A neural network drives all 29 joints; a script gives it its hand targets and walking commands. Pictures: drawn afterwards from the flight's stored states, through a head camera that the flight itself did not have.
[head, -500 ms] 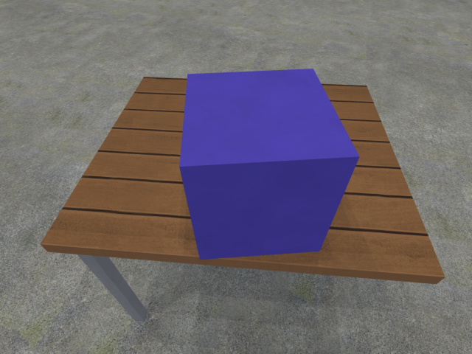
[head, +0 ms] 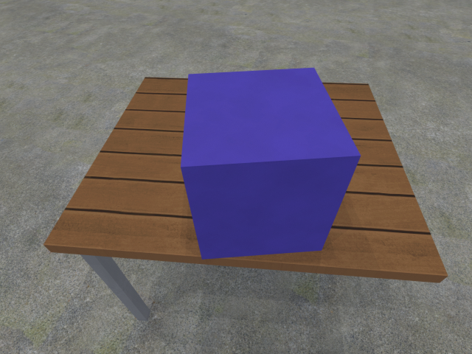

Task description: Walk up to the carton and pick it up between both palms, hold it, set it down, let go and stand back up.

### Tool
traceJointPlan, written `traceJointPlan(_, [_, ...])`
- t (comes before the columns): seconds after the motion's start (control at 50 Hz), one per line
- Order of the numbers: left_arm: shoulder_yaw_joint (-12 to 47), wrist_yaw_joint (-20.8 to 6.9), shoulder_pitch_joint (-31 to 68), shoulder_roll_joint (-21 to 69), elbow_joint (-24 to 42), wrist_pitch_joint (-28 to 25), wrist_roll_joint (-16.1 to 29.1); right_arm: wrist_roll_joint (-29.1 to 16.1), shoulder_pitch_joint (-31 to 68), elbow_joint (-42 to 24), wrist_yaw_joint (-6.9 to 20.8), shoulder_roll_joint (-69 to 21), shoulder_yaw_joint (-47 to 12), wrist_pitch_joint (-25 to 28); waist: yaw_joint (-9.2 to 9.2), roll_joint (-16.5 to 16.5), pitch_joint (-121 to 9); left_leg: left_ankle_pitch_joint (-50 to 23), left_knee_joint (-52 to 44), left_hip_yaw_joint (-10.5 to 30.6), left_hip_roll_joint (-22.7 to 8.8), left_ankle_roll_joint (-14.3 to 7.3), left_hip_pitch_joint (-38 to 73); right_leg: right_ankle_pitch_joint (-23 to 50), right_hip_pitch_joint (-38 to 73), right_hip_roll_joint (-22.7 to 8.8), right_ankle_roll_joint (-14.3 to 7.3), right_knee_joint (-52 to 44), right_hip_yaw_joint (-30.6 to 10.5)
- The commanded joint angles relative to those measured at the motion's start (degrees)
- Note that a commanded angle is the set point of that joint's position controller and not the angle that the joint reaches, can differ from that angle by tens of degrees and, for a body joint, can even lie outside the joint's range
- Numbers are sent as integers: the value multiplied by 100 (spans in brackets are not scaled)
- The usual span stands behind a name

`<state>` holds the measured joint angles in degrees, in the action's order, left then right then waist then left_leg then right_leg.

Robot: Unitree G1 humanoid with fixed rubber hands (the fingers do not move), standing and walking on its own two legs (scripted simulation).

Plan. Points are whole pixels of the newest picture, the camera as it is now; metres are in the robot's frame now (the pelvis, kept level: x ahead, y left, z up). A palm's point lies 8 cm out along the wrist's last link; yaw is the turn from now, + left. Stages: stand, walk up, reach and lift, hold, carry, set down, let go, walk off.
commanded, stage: stand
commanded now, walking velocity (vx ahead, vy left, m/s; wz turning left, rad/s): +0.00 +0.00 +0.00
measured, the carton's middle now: (257, 165) +0.49 -0.03 +0.03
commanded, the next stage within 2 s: none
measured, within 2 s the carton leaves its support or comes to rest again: neither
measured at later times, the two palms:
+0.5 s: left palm out of the picture -0.03 +0.20 -0.15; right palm out of the picture -0.02 -0.20 -0.15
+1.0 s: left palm out of the picture -0.01 +0.21 -0.15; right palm out of the picture -0.01 -0.19 -0.15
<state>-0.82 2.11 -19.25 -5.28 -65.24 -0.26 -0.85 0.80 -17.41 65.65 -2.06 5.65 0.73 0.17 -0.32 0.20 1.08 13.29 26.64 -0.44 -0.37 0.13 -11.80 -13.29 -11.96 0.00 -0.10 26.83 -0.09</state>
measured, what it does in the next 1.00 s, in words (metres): stands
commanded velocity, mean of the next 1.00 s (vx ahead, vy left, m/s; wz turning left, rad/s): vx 0.00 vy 0.00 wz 0.00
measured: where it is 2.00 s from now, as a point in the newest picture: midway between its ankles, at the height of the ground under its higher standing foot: outside the picture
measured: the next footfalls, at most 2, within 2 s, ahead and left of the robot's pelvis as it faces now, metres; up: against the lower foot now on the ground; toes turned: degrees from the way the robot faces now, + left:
none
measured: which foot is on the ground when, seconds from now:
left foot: down 0.00-1.00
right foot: down 0.00-1.00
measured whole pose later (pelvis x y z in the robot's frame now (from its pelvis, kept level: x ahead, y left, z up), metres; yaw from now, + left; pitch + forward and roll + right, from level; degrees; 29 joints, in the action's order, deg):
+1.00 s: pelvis +0.02 +0.01 +0.00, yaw +0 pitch -1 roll +0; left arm -0.5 2.2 -18.0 -5.5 -66.0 -0.3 -0.7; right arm 0.7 -17.9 65.4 -1.8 5.3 0.7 0.6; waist 0.0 0.1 1.8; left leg 14.1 25.7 -0.4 0.5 -0.6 -10.1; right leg -14.1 -10.0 -0.8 0.8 25.5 0.0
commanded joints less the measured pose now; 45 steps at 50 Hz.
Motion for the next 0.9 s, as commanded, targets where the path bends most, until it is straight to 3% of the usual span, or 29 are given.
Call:
traceJointPlan(0.0, [-45,47,-591,-261,14,-45,-10,15,-389,-39,-15,514,104,45,-43,-119,556,32,-657,438,-367,-134,-365,53,-157,-388,-107,-588,-362])
traceJointPlan(0.02, [-56,23,-577,-455,75,-56,-1,-24,-361,-93,-46,589,118,17,-40,-91,464,-41,-696,519,-406,-165,-304,179,-164,-410,-134,-603,-390])
traceJointPlan(0.04, [-67,36,-500,-419,42,-29,-11,-17,-365,-121,-8,431,86,19,4,168,651,-33,-677,457,-396,-144,-423,91,-219,-427,-112,-637,-358])
traceJointPlan(0.06, [-80,57,-434,-525,85,-23,-3,-1,-348,-147,-20,406,95,27,36,121,624,59,-698,435,-340,-102,-406,-155,-287,-408,-118,-682,-406])
traceJointPlan(0.08, [-75,22,-528,-387,48,-25,-29,20,-394,-136,-20,535,118,50,-50,230,453,-99,-632,424,-384,-121,-102,21,-246,-401,-119,-687,-388])
traceJointPlan(0.1, [-85,23,-553,-563,93,-27,4,-36,-326,-164,7,474,109,64,-19,-134,411,-116,-647,426,-344,-116,-248,28,-241,-412,-117,-737,-387])
traceJointPlan(0.16, [-26,48,-508,-273,46,-48,3,-10,-484,-72,-17,452,88,46,3,92,403,-333,-569,429,-364,-143,-98,251,-174,-457,-128,-667,-390])
traceJointPlan(0.2, [-62,6,-564,-450,48,-39,-1,19,-333,-134,-11,552,107,33,-54,-44,492,-182,-649,428,-367,-155,-80,168,-247,-404,-107,-684,-358])
traceJointPlan(0.24, [-67,55,-351,-516,104,-26,-35,-9,-640,-43,-2,350,62,6,109,140,731,-66,-629,337,-290,-82,-293,-135,-404,-425,-95,-791,-428])
traceJointPlan(0.26, [-62,54,-418,-386,42,0,-8,24,-488,-108,0,317,38,14,20,156,535,-133,-643,354,-382,-115,-54,-208,-380,-458,-166,-823,-443])
traceJointPlan(0.28, [-22,8,-473,-366,55,3,21,-2,-432,-175,12,410,65,24,-6,-139,693,-132,-641,363,-350,-103,-143,-125,-473,-418,-125,-815,-464])
traceJointPlan(0.3, [-89,15,-409,-598,83,-23,-1,16,-404,-117,29,410,76,11,13,-156,620,-11,-709,414,-357,-90,-297,-28,-282,-421,-123,-745,-351])
traceJointPlan(0.34, [-73,22,-469,-432,60,-47,-15,18,-436,-136,14,402,48,15,18,84,607,-215,-650,426,-378,-87,-315,0,-124,-434,-130,-740,-350])
traceJointPlan(0.38, [-25,15,-505,-322,45,-58,-32,-25,-459,-72,-39,447,56,29,-10,65,593,-196,-707,448,-448,-129,-115,203,-388,-430,-139,-707,-318])
traceJointPlan(0.42, [-82,34,-441,-586,24,-74,-20,-37,-406,-139,0,629,75,83,50,-394,149,-318,-631,393,-363,-167,23,313,-29,-477,-153,-710,-398])
traceJointPlan(0.44, [-78,23,-545,-624,73,-89,15,-29,-504,-102,-25,592,50,77,-17,-415,227,-228,-660,373,-365,-100,-12,255,-53,-443,-108,-703,-423])
traceJointPlan(0.46, [-37,24,-479,-391,19,-66,41,-32,-564,-64,1,523,64,73,25,-53,272,-136,-767,498,-411,-94,-19,338,-65,-367,-109,-596,-302])
traceJointPlan(0.48, [-78,30,-544,-577,27,-63,23,-18,-495,-84,-9,398,22,83,-13,1,483,-245,-706,431,-423,-127,-127,341,-131,-427,-106,-666,-370])
traceJointPlan(0.5, [-30,16,-521,-370,-12,-47,18,-7,-431,-130,-2,396,27,57,-34,283,638,-244,-724,462,-414,-93,-182,276,-232,-374,-70,-670,-314])
traceJointPlan(0.54, [-41,35,-546,-443,-45,-16,10,-6,-571,-81,11,348,30,49,55,-139,622,136,-729,516,-429,-109,-374,156,-95,-407,-90,-688,-327])
traceJointPlan(0.56, [-11,21,-672,-332,-50,-24,34,-14,-626,-69,-11,404,35,29,-8,-161,468,20,-647,382,-327,-134,-197,-133,-158,-438,-100,-752,-414])
traceJointPlan(0.58, [-81,24,-508,-565,-11,-20,16,1,-429,-151,-17,263,27,35,-6,270,610,1,-686,410,-406,-127,-97,-124,-434,-364,-105,-770,-403])
traceJointPlan(0.62, [-72,22,-171,-541,71,-69,-9,10,-553,-87,-10,411,62,46,121,114,536,-80,-613,414,-420,-132,-229,5,-175,-427,-125,-790,-371])
traceJointPlan(0.68, [-54,-18,-503,-542,87,-97,54,-24,-582,-130,-21,699,130,74,1,17,163,-164,-701,439,-432,-179,146,257,-115,-400,-91,-717,-360])
traceJointPlan(0.72, [-20,24,-390,-344,79,-68,10,-8,-629,-27,-6,313,58,70,26,-222,606,-381,-713,385,-367,-99,-331,482,-3,-457,-103,-626,-336])
traceJointPlan(0.74, [-19,45,-606,-341,-15,-35,19,-19,-677,3,13,204,5,81,24,-84,509,-368,-719,408,-409,-114,-125,527,-45,-418,-84,-571,-333])
traceJointPlan(0.78, [-86,26,-546,-537,-4,-12,15,16,-495,-54,-16,365,59,91,-70,-205,401,-189,-846,494,-457,-173,-147,364,56,-390,-118,-564,-312])
traceJointPlan(0.84, [-62,33,-341,-504,44,-13,8,-36,-558,-61,-18,425,72,99,-1,-11,523,-250,-830,450,-385,-128,-352,477,96,-424,-88,-569,-282])
traceJointPlan(0.88, [-54,33,-454,-432,-40,-6,14,-5,-511,-129,-1,348,45,112,-13,-218,512,-233,-796,482,-418,-155,-276,508,116,-446,-80,-569,-304])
